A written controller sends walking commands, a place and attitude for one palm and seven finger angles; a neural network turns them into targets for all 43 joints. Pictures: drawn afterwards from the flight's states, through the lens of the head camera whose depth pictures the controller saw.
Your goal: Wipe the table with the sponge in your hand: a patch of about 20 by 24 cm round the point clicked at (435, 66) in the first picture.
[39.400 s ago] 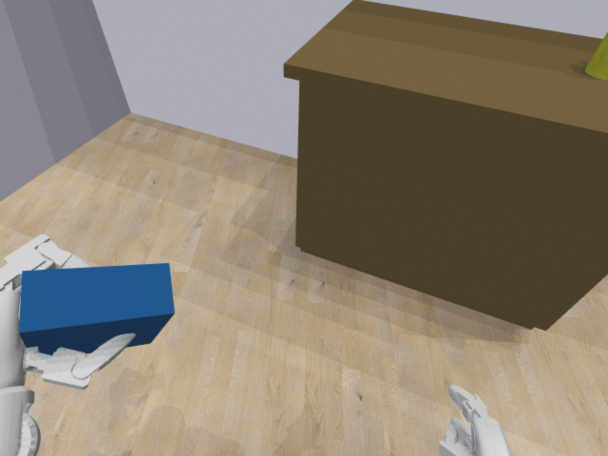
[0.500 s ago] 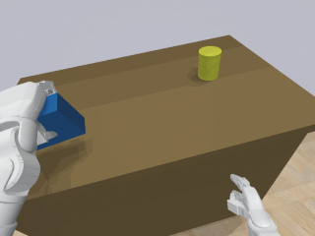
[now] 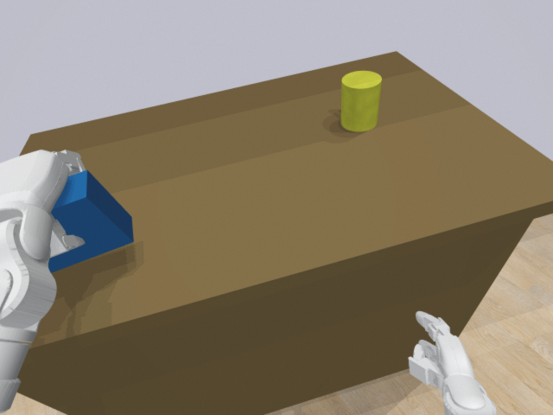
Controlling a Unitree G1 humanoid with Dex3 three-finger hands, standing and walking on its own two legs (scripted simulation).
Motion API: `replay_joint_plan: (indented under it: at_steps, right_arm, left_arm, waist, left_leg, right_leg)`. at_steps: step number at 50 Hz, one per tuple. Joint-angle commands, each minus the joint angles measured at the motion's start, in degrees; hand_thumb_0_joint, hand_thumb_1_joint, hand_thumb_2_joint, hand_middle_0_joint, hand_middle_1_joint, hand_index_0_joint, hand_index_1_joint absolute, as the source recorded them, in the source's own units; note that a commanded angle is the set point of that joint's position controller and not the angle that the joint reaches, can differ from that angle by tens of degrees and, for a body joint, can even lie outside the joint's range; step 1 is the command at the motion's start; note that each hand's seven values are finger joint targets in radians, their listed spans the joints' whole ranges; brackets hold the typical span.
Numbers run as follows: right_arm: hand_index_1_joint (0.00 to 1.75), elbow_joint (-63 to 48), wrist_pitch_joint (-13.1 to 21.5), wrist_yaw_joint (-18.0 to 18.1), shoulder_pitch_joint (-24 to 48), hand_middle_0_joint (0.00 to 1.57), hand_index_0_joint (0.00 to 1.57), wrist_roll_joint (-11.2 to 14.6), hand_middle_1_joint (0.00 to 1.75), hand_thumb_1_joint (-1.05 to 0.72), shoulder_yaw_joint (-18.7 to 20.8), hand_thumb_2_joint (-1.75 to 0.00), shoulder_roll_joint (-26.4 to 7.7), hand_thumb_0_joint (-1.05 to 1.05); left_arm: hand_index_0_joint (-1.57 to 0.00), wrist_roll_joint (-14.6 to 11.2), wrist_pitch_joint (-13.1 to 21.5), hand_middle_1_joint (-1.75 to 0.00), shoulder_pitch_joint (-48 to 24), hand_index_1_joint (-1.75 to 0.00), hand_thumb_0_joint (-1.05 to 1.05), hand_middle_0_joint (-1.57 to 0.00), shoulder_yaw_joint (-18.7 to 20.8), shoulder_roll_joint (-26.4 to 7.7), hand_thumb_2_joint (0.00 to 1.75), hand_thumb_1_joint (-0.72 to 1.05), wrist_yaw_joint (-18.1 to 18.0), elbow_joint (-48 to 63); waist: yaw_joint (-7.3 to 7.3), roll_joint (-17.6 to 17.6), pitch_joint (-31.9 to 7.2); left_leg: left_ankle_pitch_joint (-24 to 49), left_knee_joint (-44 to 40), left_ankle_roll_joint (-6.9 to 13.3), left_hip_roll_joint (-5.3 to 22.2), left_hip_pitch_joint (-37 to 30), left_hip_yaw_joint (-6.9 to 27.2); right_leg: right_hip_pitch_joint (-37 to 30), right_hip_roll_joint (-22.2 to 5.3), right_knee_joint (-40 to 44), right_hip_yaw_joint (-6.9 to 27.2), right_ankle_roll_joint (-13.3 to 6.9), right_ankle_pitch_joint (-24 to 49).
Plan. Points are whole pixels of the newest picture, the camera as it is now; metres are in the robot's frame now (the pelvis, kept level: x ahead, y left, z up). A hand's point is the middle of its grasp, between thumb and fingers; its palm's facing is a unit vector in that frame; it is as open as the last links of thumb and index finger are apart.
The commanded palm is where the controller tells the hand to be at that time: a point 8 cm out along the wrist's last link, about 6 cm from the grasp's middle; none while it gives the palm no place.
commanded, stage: move the sponge above the wiping area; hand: left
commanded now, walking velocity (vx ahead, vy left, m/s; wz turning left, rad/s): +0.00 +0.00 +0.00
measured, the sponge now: (73, 232) +0.28 +0.33 +0.15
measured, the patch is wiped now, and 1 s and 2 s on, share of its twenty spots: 0.00 0.05 0.05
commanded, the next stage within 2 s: none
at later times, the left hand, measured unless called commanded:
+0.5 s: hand (72, 236) +0.27 +0.31 +0.17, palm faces +0.09 -0.14 -0.99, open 9.1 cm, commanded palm +0.23 +0.30 +0.27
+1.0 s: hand (96, 243) +0.26 +0.27 +0.17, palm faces +0.12 -0.15 -0.98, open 9.1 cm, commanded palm +0.22 +0.28 +0.27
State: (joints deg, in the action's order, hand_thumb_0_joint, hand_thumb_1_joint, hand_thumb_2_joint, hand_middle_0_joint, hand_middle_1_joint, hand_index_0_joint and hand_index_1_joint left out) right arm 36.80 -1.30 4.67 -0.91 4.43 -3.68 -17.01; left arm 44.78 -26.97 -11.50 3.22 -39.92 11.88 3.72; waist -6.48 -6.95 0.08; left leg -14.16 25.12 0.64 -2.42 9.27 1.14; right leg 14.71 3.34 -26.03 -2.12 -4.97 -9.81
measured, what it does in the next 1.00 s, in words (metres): stands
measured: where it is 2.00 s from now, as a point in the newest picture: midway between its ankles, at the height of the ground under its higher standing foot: outside the picture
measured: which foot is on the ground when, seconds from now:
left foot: down 0.00-1.00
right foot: down 0.00-1.00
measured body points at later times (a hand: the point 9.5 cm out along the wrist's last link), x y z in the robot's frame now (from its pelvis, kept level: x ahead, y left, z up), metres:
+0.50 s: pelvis +0.01 +0.02 +0.00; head +0.01 -0.03 +0.45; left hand +0.26 +0.32 +0.22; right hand +0.27 -0.17 -0.07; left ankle -0.01 +0.12 -0.74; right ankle +0.05 -0.06 -0.74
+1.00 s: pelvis +0.01 +0.02 +0.00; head +0.01 -0.03 +0.45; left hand +0.24 +0.27 +0.22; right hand +0.28 -0.17 -0.07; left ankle -0.01 +0.12 -0.74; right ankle +0.05 -0.06 -0.74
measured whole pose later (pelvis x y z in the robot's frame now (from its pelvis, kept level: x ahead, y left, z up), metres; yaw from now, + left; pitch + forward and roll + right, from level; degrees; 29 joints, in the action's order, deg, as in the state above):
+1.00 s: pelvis +0.01 +0.02 +0.00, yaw +0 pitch -3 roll +1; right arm 34.3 -3.0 3.3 -1.1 3.5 -4.0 -16.8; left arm 45.1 -29.6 1.0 -5.2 -34.1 9.8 25.7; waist -9.4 -5.9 0.6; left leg -14.4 23.3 2.0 -3.5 6.2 0.8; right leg 12.2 2.4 -25.5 -1.4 -3.9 -10.8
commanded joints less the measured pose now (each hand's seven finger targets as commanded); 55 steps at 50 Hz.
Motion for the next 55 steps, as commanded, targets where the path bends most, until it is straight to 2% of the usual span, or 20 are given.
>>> replay_joint_plan:
  at_steps: [1,6,11,15,18,21,23,25,26,28,30,31,35,37,41,46,48,50,53,55]
  right_arm:
    - [0.30,-11.63,4.27,0.73,12.83,0.20,0.20,-0.56,0.30,-0.90,1.20,-0.90,-4.44,0.00]
    - [0.30,-11.41,6.81,1.75,11.19,0.20,0.20,-3.20,0.30,-0.90,1.38,-0.90,-2.49,0.00]
    - [0.30,-8.01,5.12,0.03,10.68,0.20,0.20,-1.57,0.30,-0.90,2.60,-0.90,-3.61,0.00]
    - [0.30,-10.08,3.01,-0.40,13.89,0.20,0.20,0.05,0.30,-0.90,1.60,-0.90,-4.20,0.00]
    - [0.30,-11.77,1.74,-0.57,12.48,0.20,0.20,0.23,0.30,-0.90,1.58,-0.90,-4.59,0.00]
    - [0.30,-12.99,2.81,-0.46,13.51,0.20,0.20,0.42,0.30,-0.90,1.16,-0.90,-4.23,0.00]
    - [0.30,-12.98,3.68,-0.12,13.97,0.20,0.20,-0.16,0.30,-0.90,1.25,-0.90,-3.96,0.00]
    - [0.30,-14.28,5.22,0.28,17.45,0.20,0.20,-0.54,0.30,-0.90,0.33,-0.90,-2.68,0.00]
    - [0.30,-13.07,5.33,0.60,13.56,0.20,0.20,-2.20,0.30,-0.90,0.93,-0.90,-3.06,0.00]
    - [0.30,-10.83,5.02,0.25,12.59,0.20,0.20,-2.72,0.30,-0.90,0.93,-0.90,-2.65,0.00]
    - [0.30,-10.47,5.21,-0.38,15.17,0.20,0.20,-1.35,0.30,-0.90,0.85,-0.90,-2.43,0.00]
    - [0.30,-9.11,4.22,-0.62,13.34,0.20,0.20,-1.90,0.30,-0.90,0.91,-0.90,-2.52,0.00]
    - [0.30,-10.65,2.20,-1.55,16.12,0.20,0.20,-0.14,0.30,-0.90,0.72,-0.90,-2.70,0.00]
    - [0.30,-11.71,0.42,-2.19,13.70,0.20,0.20,-0.08,0.30,-0.90,0.94,-0.90,-2.97,0.00]
    - [0.30,-14.03,-0.31,-2.80,14.20,0.20,0.20,0.49,0.30,-0.90,0.78,-0.90,-3.70,0.00]
    - [0.30,-15.09,1.79,-1.45,15.05,0.20,0.20,-0.94,0.30,-0.90,0.77,-0.90,-3.33,0.00]
    - [0.30,-13.16,2.53,-0.99,13.56,0.20,0.20,-1.78,0.30,-0.90,0.93,-0.90,-3.11,0.00]
    - [0.30,-13.29,3.78,-0.64,15.55,0.20,0.20,-1.32,0.30,-0.90,0.58,-0.90,-2.40,0.00]
    - [0.30,-10.14,2.38,-1.26,12.54,0.20,0.20,-1.48,0.30,-0.90,0.93,-0.90,-2.75,0.00]
    - [0.30,-10.85,2.38,-1.41,15.96,0.20,0.20,0.22,0.30,-0.90,0.74,-0.90,-2.44,0.00]
  left_arm:
    - [-1.20,2.96,3.19,-1.60,-14.29,-1.60,0.00,-1.20,3.10,-13.08,1.30,0.10,1.50,13.79]
    - [-1.20,4.84,11.37,-1.60,-18.31,-1.60,0.00,-1.20,14.84,-23.82,1.30,0.10,-4.70,27.27]
    - [-1.20,-0.88,7.06,-1.60,-14.50,-1.60,0.00,-1.20,14.82,-16.69,1.30,0.10,-10.10,15.08]
    - [-1.20,-1.19,2.65,-1.60,-8.25,-1.60,0.00,-1.20,10.51,-13.19,1.30,0.10,-6.94,10.81]
    - [-1.20,-2.27,0.26,-1.60,-3.19,-1.60,0.00,-1.20,4.47,-6.89,1.30,0.10,-3.56,13.04]
    - [-1.20,-1.51,-0.02,-1.60,-5.78,-1.60,0.00,-1.20,0.73,-4.56,1.30,0.10,-1.71,19.11]
    - [-1.20,0.63,1.27,-1.60,-10.05,-1.60,0.00,-1.20,-0.14,-6.37,1.30,0.10,-1.56,25.30]
    - [-1.20,4.40,3.11,-1.60,-18.95,-1.60,0.00,-1.20,3.37,-13.42,1.30,0.10,-3.00,35.87]
    - [-1.20,6.41,4.24,-1.60,-21.16,-1.60,0.00,-1.20,4.50,-15.21,1.30,0.10,-4.39,36.60]
    - [-1.20,8.71,4.91,-1.60,-19.18,-1.60,0.00,-1.20,4.46,-13.88,1.30,0.10,-6.57,31.25]
    - [-1.20,6.82,3.54,-1.60,-18.35,-1.60,0.00,-1.20,9.90,-16.54,1.30,0.10,-8.20,26.99]
    - [-1.20,5.21,2.23,-1.60,-18.44,-1.60,0.00,-1.20,7.30,-12.42,1.30,0.10,-8.52,22.21]
    - [-1.20,0.88,-0.65,-1.60,-7.55,-1.60,0.00,-1.20,9.18,-11.00,1.30,0.10,-6.85,21.10]
    - [-1.20,-0.61,-2.03,-1.60,-2.71,-1.60,0.00,-1.20,5.17,-5.46,1.30,0.10,-4.76,22.29]
    - [-1.20,-2.34,-4.19,-1.60,4.59,-1.60,0.00,-1.20,2.58,-1.91,1.30,0.10,-2.17,25.56]
    - [-1.20,2.32,-1.63,-1.60,-9.87,-1.60,0.00,-1.20,4.88,-10.87,1.30,0.10,-4.57,40.35]
    - [-1.20,5.13,0.00,-1.60,-15.06,-1.60,0.00,-1.20,4.27,-12.27,1.30,0.10,-6.56,38.25]
    - [-1.20,7.02,0.74,-1.60,-18.58,-1.60,0.00,-1.20,6.91,-15.55,1.30,0.10,-8.44,38.92]
    - [-1.20,5.45,-0.34,-1.60,-14.04,-1.60,0.00,-1.20,5.46,-11.60,1.30,0.10,-8.61,26.32]
    - [-1.20,3.44,-2.03,-1.60,-12.23,-1.60,0.00,-1.20,6.42,-10.95,1.30,0.10,-7.52,23.53]
  waist:
    - [0.34,6.51,-15.16]
    - [-3.00,0.13,-22.19]
    - [-2.97,2.58,-10.82]
    - [-1.92,5.55,-6.43]
    - [-0.97,7.03,-8.85]
    - [-0.15,5.65,-13.58]
    - [-0.03,4.14,-15.80]
    - [-1.11,-1.00,-19.90]
    - [-1.81,-2.40,-22.69]
    - [-2.27,-3.22,-18.27]
    - [-3.70,-0.63,-15.15]
    - [-3.20,2.90,-12.76]
    - [-4.17,5.10,-10.27]
    - [-3.07,6.32,-10.54]
    - [-1.78,8.39,-11.26]
    - [-1.90,0.04,-19.50]
    - [-1.68,-3.42,-18.33]
    - [-2.73,-3.66,-17.61]
    - [-2.49,2.76,-12.21]
    - [-2.79,4.08,-9.96]
  left_leg:
    - [6.52,-1.46,1.93,0.69,3.38,1.96]
    - [13.46,-1.41,1.68,0.14,-1.18,3.31]
    - [12.61,-3.48,-0.09,1.59,1.71,3.63]
    - [9.48,-4.39,0.01,1.31,3.60,2.50]
    - [8.64,-4.56,0.36,1.61,3.95,1.74]
    - [8.04,-3.96,1.10,1.59,1.90,2.03]
    - [9.22,-4.06,1.46,1.14,-0.44,2.92]
    - [11.35,-4.24,1.69,0.98,-3.17,4.47]
    - [14.68,-4.29,1.71,0.77,-3.83,4.27]
    - [17.49,-6.11,0.49,1.51,-3.39,5.32]
    - [16.73,-6.57,0.17,1.57,-2.10,6.13]
    - [16.51,-6.93,-0.12,1.51,-0.35,4.64]
    - [17.77,-7.00,-0.41,1.62,0.38,4.00]
    - [17.78,-6.66,-0.57,1.94,0.92,2.44]
    - [14.73,-5.06,0.68,2.25,1.78,1.74]
    - [14.79,-4.37,1.80,0.98,-1.63,2.93]
    - [15.50,-5.19,1.23,0.89,-3.08,4.02]
    - [15.09,-5.52,1.42,1.04,-3.49,4.98]
    - [16.12,-6.55,0.47,1.06,-1.56,3.95]
    - [14.43,-6.26,0.69,1.17,-0.82,3.98]
  right_leg:
    - [-12.15,-6.80,4.50,10.20,1.94,-3.37]
    - [-17.30,-6.33,2.34,12.08,-0.42,2.16]
    - [-12.27,-5.57,4.98,11.65,-0.67,3.65]
    - [-8.99,-4.80,6.11,11.76,0.00,0.99]
    - [-10.69,-5.24,4.98,6.56,1.75,2.87]
    - [-11.28,-5.28,4.44,5.84,1.77,1.42]
    - [-11.69,-4.85,3.83,6.17,1.56,2.04]
    - [-13.12,-3.83,2.42,9.87,-0.19,1.88]
    - [-15.22,-4.02,1.29,7.54,-0.27,3.75]
    - [-13.89,-2.91,2.14,7.13,-0.89,4.64]
    - [-13.41,-2.56,3.10,10.73,-2.22,4.33]
    - [-13.71,-3.58,3.77,7.62,-1.38,5.39]
    - [-13.07,-3.10,4.31,9.25,-1.03,8.08]
    - [-13.62,-3.83,3.95,5.84,0.36,10.16]
    - [-12.45,-3.72,3.69,4.74,1.08,9.13]
    - [-15.17,-3.54,1.61,7.34,0.26,5.70]
    - [-14.05,-2.76,2.55,7.99,-0.54,4.49]
    - [-13.75,-2.03,2.94,11.55,-1.87,3.06]
    - [-13.04,-3.06,4.94,8.46,-1.10,5.05]
    - [-11.43,-2.95,5.45,11.42,-1.40,4.31]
